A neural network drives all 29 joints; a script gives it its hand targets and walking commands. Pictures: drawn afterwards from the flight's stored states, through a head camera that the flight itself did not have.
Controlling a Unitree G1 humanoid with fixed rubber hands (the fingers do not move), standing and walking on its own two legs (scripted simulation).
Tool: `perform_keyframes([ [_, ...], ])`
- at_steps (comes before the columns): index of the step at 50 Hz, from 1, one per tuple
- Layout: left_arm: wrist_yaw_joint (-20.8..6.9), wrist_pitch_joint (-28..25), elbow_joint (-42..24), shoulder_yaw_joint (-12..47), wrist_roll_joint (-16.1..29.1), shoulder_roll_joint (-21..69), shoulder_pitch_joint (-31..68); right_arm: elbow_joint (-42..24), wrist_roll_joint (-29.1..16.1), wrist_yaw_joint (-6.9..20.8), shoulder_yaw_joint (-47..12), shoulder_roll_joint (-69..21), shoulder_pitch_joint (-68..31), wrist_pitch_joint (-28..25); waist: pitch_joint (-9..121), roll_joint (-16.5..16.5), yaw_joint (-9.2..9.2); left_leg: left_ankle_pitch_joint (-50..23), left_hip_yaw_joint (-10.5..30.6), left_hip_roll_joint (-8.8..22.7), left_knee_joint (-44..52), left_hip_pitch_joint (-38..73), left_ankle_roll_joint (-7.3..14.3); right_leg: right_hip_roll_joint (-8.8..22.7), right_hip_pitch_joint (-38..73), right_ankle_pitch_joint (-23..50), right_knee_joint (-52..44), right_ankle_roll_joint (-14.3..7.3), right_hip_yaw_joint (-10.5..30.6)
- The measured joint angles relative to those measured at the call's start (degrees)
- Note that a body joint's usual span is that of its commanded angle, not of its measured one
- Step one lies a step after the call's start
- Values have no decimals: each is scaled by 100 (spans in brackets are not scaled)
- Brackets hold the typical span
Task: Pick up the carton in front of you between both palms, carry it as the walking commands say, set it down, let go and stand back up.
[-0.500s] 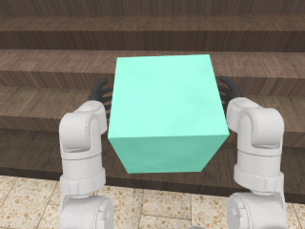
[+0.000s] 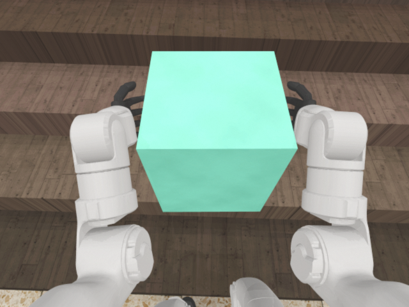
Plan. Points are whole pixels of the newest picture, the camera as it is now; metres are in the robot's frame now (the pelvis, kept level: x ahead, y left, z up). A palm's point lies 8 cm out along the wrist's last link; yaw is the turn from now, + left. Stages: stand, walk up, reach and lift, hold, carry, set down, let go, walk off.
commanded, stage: carry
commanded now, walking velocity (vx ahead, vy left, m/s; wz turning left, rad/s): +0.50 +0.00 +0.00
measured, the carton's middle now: (212, 140) +0.40 -0.01 +0.06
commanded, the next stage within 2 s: none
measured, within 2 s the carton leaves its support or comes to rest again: neither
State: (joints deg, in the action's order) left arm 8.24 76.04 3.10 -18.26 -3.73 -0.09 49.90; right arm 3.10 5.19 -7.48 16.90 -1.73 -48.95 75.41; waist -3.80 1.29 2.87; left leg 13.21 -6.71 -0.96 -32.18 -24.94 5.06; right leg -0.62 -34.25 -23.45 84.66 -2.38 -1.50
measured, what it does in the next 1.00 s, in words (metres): climbs: right foot 0.15 m higher, then left foot 0.16 m higher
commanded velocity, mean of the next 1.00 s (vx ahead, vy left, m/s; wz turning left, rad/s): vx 0.50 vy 0.00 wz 0.35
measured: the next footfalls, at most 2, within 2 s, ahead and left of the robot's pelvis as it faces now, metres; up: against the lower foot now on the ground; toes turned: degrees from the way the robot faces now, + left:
right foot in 0.28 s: +0.36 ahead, -0.11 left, +0.15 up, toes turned -5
left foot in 0.78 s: +0.68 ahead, +0.10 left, +0.31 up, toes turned +12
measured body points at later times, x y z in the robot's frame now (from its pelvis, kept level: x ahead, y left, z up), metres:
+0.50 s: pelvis +0.31 -0.05 +0.15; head +0.38 -0.03 +0.60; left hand +0.67 +0.17 +0.28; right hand +0.73 -0.13 +0.28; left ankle +0.27 +0.05 -0.37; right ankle +0.32 -0.11 -0.57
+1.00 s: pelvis +0.61 +0.02 +0.30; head +0.66 -0.01 +0.74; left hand +1.02 +0.19 +0.47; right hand +1.03 -0.12 +0.46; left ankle +0.64 +0.09 -0.42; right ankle +0.62 -0.09 -0.23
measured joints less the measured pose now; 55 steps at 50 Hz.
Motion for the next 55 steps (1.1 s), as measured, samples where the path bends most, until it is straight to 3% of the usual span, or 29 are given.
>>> perform_keyframes([
  [3,-2,46,-398,45,-56,104,-139,-444,-127,-29,-39,-45,287,-26,-132,-16,95,112,68,29,324,411,-8,11,-1072,-95,1129,-126,-94],
  [8,-2,0,-1076,153,-65,197,-270,-1051,-351,-94,-45,-41,438,-137,-284,-3,248,498,209,127,665,1236,-140,180,-2872,-1045,2765,-360,-202],
  [10,-1,-32,-1157,214,-117,257,-289,-1133,-419,-95,7,7,440,-131,-292,-59,194,471,236,244,1187,1773,-275,307,-3094,-985,1601,-372,-429],
  [13,-3,-83,-875,296,-163,293,-234,-1024,-408,-87,167,39,416,-49,-147,-116,-94,49,189,423,1397,2121,-161,140,-2341,-213,-1094,-494,-865],
  [14,-2,-133,-715,353,-175,312,-229,-972,-382,-63,222,71,431,-17,-157,-177,-312,-138,179,529,867,2000,-108,6,-1953,34,-1599,-541,-955],
  [15,1,-192,-581,410,-191,324,-209,-911,-356,-24,259,122,418,-3,-210,-281,-517,-583,370,628,-334,1576,-139,-85,-1705,128,-1745,-586,-1058],
  [17,44,-274,-406,505,-135,293,-202,-780,-284,70,293,189,376,-16,-305,-289,-862,-485,1125,173,-3770,383,-222,-189,-1237,201,-2135,-634,-1067],
  [19,107,-313,-355,574,8,249,-352,-748,-146,121,294,124,424,9,-333,-266,-1101,-279,1382,-250,-6099,-473,-115,-277,-611,239,-2807,-619,-1008],
  [21,158,-308,-336,563,186,180,-437,-768,-10,130,323,1,453,45,-330,-188,-1235,-51,1292,-373,-7071,-1173,33,-303,52,359,-3625,-583,-938],
  [24,200,-342,-197,526,382,60,-293,-786,148,151,344,-58,342,70,-306,-5,-1329,367,838,-259,-6986,-2046,86,-192,1063,679,-4841,-515,-767],
  [27,205,-369,-14,443,437,-29,36,-675,203,172,326,49,39,101,-87,-10,-1323,829,453,-81,-6986,-2944,169,-30,1789,729,-5637,-336,-715],
  [31,194,-227,398,292,438,-183,499,-255,211,177,218,233,-369,222,293,-107,-1198,1517,378,112,-7958,-4232,319,157,2706,499,-6230,-156,-681],
  [33,142,-71,608,254,426,-300,674,-7,224,118,125,286,-558,343,451,-64,-1002,1433,148,302,-7232,-4520,299,314,3262,498,-6751,-16,-722],
  [36,63,207,840,141,371,-415,851,447,25,39,-28,445,-888,580,710,-87,-581,826,-425,327,-5111,-4014,453,524,3840,809,-7392,-21,-904],
  [38,-5,393,932,-27,275,-434,801,799,-154,-61,-211,505,-977,676,823,-222,-164,518,-598,44,-3766,-2997,543,659,3797,1161,-6826,9,-1059],
  [39,-55,469,989,-129,204,-456,804,954,-231,-137,-320,501,-1013,699,776,-214,132,501,-593,-160,-3294,-2520,547,834,3541,1736,-5845,19,-1083],
  [40,-125,485,1071,-247,115,-482,858,1089,-286,-185,-416,512,-1085,687,672,-215,412,546,-580,-280,-3190,-2329,551,845,2929,1761,-4168,168,-729],
  [42,-264,430,1295,-509,-111,-493,930,1406,-428,-273,-569,513,-1144,567,487,-164,815,558,-513,-459,-2850,-1937,554,410,1543,1469,-653,280,102],
  [44,-321,415,1397,-782,-340,-377,864,1635,-591,-379,-677,508,-1072,493,351,-126,1058,470,-362,-631,-2207,-1372,473,-20,558,1236,1378,136,447],
  [47,-315,421,1277,-982,-540,-232,818,1767,-803,-524,-756,546,-1099,424,123,-204,1126,227,-55,-724,-1100,-510,362,-213,-558,667,2033,-82,511],
  [51,-331,399,1058,-1039,-549,-298,1018,1746,-732,-532,-613,503,-1390,279,87,-277,948,50,361,-617,-181,156,267,50,-1788,-112,1699,-256,266],
  [53,-345,382,1068,-976,-520,-374,1029,1763,-585,-505,-455,380,-1414,204,315,-208,855,90,582,-572,67,357,170,139,-2304,-242,2514,-228,109],
  [55,-348,367,1139,-908,-497,-443,1029,1767,-430,-442,-354,271,-1371,157,514,-134,771,178,826,-472,275,589,42,134,-2824,-1009,3415,-285,142],
])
